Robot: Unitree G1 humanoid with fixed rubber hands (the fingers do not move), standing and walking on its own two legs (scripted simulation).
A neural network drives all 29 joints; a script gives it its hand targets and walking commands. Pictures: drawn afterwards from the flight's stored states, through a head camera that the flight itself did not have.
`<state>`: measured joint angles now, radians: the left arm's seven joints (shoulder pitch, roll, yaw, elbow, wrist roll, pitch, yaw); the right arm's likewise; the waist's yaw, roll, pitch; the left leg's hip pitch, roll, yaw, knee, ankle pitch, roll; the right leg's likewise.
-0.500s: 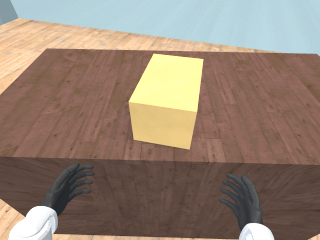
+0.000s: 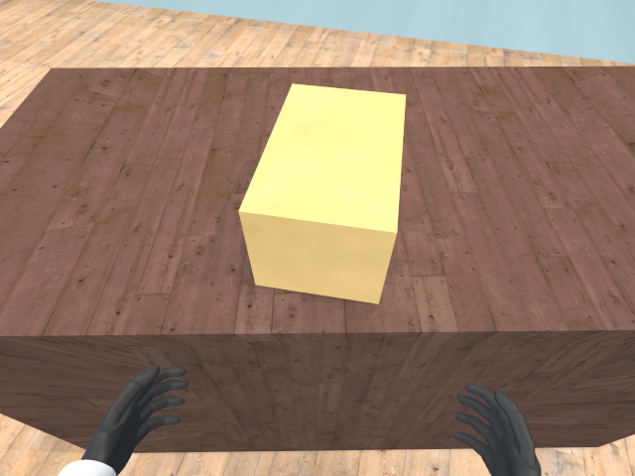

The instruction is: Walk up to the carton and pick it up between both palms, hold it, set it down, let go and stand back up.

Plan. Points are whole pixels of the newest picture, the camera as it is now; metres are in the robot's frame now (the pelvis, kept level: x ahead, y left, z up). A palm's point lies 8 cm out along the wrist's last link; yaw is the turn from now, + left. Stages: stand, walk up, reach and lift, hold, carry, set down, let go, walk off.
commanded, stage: set down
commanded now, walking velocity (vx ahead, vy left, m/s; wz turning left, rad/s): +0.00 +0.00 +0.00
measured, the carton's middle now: (332, 187) +0.50 +0.04 +0.08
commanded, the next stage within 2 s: let go in 1.48 s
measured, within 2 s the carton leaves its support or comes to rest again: neither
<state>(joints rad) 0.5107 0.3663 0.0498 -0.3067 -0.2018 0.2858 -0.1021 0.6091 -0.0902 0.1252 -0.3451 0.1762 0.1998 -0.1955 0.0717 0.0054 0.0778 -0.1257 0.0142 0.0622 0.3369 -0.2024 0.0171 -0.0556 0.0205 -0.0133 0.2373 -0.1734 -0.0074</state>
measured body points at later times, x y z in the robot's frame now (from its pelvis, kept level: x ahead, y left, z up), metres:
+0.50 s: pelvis -0.02 -0.02 +0.00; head -0.01 -0.02 +0.45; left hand +0.14 +0.22 -0.02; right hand +0.15 -0.21 -0.02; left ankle -0.01 +0.10 -0.75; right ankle -0.03 -0.12 -0.75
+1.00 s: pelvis -0.01 -0.01 +0.00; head +0.01 -0.01 +0.45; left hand +0.14 +0.24 -0.06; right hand +0.16 -0.20 -0.08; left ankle -0.01 +0.10 -0.75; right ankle -0.03 -0.12 -0.75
